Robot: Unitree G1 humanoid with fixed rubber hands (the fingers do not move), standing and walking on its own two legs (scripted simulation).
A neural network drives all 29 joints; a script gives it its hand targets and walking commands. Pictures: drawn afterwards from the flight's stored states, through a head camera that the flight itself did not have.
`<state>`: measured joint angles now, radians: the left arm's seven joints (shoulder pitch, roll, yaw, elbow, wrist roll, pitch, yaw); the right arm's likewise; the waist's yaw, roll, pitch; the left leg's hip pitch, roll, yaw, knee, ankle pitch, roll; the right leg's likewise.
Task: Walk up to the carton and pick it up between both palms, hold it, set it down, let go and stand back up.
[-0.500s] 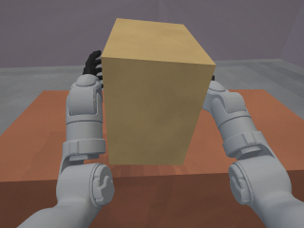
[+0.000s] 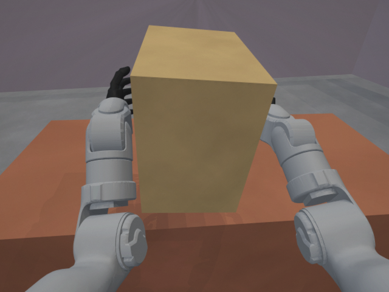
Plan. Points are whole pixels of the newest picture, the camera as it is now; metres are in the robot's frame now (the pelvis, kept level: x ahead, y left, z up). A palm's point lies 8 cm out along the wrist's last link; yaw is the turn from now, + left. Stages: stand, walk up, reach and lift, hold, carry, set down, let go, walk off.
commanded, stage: set down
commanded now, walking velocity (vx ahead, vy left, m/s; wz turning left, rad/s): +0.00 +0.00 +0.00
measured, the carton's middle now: (191, 116) +0.40 +0.00 +0.25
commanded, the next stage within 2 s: none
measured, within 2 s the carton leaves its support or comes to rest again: neither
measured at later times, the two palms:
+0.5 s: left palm (109, 99) +0.39 +0.16 +0.30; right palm (246, 122) +0.39 -0.12 +0.24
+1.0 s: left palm (120, 117) +0.41 +0.15 +0.25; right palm (245, 134) +0.41 -0.13 +0.20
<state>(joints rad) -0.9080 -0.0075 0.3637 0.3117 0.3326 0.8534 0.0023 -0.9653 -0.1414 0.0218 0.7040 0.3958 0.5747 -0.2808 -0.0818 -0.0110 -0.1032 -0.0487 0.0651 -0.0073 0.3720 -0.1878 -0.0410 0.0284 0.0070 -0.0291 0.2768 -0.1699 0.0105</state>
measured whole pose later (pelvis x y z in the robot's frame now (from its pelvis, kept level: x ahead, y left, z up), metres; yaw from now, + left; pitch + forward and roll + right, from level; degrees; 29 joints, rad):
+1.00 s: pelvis +0.01 +0.00 +0.00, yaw +2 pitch -9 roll -1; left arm -0.92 -0.04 0.37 0.39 0.41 0.54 -0.04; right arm -0.83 -0.02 -0.15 0.77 0.10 0.13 -0.18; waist -0.04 -0.08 0.06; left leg 0.00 0.05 -0.03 0.33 -0.18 -0.04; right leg 0.08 -0.01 -0.06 0.26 -0.19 0.01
